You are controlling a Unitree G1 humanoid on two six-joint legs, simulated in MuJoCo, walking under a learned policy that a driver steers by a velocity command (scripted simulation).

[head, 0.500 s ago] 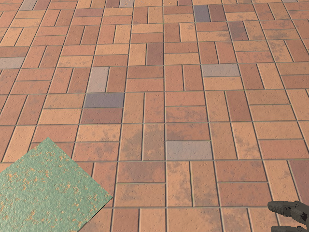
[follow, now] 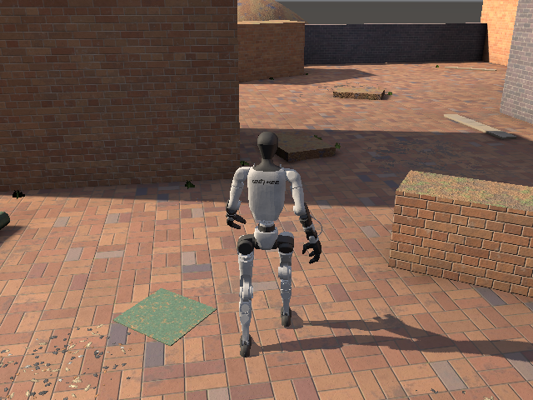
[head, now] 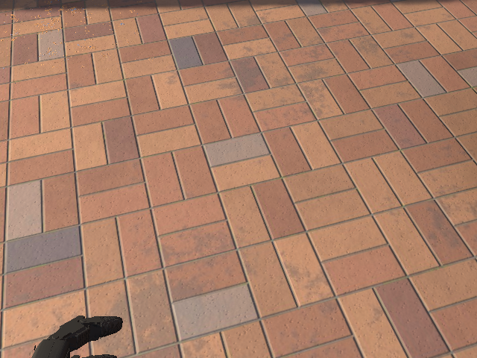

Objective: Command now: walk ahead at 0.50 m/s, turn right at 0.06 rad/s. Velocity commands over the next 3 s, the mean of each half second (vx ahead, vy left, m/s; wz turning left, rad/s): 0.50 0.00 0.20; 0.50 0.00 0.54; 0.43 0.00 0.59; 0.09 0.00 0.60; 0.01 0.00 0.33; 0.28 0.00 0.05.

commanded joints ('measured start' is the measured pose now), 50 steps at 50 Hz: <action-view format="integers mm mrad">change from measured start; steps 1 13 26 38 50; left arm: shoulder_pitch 89 192 294 198 -30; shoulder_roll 139 133 211 147 157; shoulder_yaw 55 56 77 49 51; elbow -41 71 173 51 -23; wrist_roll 6 35 6 32 7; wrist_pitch -18 -47 13 -40 -58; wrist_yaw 1 15 53 36 13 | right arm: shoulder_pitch -38 -127 -396 -180 -58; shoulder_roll -185 -70 -51 -120 -156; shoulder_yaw -39 -13 -3 -44 -61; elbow -43 -104 -255 -253 -203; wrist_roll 6 -1 -6 -19 -1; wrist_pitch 5 15 3 -1 28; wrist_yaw -11 -9 60 3 -31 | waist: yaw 141 105 169 137 76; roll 107 -43 -31 54 144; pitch -57 -2 39 -60 -31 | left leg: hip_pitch -48 -708 -692 -192 -189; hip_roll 233 154 50 187 157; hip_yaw -93 -130 45 -365 -419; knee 138 785 337 -29 125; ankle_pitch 678 181 239 439 221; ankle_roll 130 -18 75 318 187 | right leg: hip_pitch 248 383 692 -69 122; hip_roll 48 -185 -229 -64 39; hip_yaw -48 97 -165 54 69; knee -68 -409 -245 547 -36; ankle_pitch -27 42 549 -276 11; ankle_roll -55 -199 -104 65 54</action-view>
